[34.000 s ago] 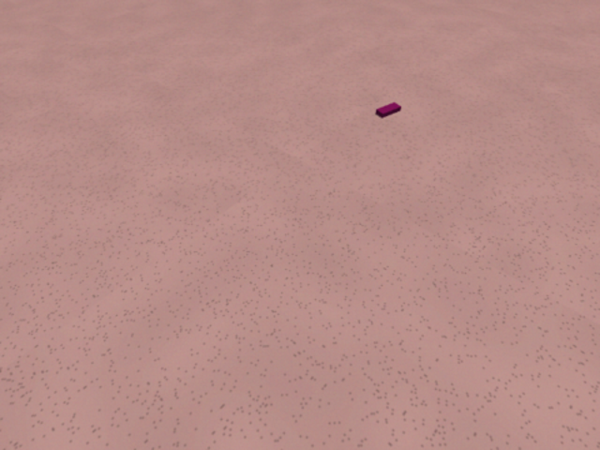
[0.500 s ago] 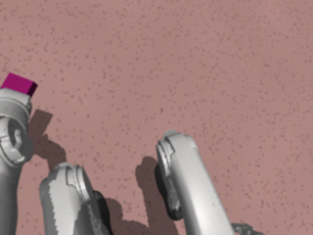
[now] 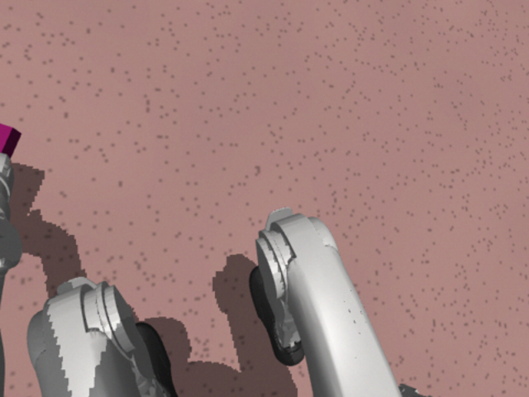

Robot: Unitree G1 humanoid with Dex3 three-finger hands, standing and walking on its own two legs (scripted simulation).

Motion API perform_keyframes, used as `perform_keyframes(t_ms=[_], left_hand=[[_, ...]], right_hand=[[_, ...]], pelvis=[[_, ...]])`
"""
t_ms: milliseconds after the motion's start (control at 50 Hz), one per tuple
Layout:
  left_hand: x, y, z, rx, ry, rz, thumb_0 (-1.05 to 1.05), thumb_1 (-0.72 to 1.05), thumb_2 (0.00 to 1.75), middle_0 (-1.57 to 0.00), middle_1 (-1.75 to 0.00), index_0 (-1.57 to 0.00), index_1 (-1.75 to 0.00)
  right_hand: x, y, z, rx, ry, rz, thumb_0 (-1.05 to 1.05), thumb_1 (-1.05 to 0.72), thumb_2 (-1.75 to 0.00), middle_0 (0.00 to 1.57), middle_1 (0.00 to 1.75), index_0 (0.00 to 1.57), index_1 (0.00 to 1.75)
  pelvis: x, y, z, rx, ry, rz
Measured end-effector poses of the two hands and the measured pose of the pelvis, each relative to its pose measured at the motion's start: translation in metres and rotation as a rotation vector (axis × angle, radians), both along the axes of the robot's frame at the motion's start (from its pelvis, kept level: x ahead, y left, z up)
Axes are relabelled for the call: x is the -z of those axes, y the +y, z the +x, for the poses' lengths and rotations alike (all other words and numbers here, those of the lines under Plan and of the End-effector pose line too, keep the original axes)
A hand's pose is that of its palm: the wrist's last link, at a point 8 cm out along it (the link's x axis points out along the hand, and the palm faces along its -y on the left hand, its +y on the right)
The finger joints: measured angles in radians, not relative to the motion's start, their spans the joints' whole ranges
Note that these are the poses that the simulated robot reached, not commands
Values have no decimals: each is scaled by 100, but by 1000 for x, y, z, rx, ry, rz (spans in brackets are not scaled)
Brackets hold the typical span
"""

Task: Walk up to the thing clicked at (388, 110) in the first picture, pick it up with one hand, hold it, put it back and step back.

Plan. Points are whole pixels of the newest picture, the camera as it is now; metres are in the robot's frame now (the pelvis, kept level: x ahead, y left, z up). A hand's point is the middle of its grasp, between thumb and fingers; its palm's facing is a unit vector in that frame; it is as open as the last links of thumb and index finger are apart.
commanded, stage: lower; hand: left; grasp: from above
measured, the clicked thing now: out of the picture +0.51 +0.29 -0.19
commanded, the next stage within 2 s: rest in 0.42 s
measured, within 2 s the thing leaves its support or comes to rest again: rests again in 1.84 s
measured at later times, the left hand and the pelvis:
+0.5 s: hand out of the picture +0.49 +0.27 -0.20, palm faces -0.15 -0.42 -0.90, open 8.9 cm; pelvis +0.00 +0.00 -0.01, yaw -2 degrees
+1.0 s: hand (7, 184) +0.49 +0.27 -0.24, palm faces -0.15 -0.42 -0.89, open 8.8 cm; pelvis -0.01 +0.01 -0.01, yaw -5 degrees
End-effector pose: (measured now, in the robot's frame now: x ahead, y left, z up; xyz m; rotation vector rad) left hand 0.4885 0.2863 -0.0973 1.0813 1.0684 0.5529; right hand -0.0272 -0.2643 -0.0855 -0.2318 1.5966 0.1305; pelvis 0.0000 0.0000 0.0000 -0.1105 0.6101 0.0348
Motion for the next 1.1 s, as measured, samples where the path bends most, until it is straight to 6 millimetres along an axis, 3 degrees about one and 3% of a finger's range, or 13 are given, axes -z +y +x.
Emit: perform_keyframes(t_ms=[320,700,1100], left_hand=[[23,0,-5,30,29,-6,2,13,34,-80,-42,-84,-43],[60,-15,5,29,23,-8,2,16,33,-79,-41,-84,-42],[87,-14,1,-4,23,-12,2,18,30,-77,-40,-83,-41]], right_hand=[[-3,12,-6,-35,10,21,0,-92,-89,20,29,20,30],[-28,16,-29,-61,93,39,0,-92,-90,20,29,20,30],[-40,27,-20,-111,86,61,0,-92,-90,19,29,20,30]], pelvis=[[6,4,-3,3,-24,-26],[8,5,-5,21,-49,-62],[7,8,-5,27,-65,-94]])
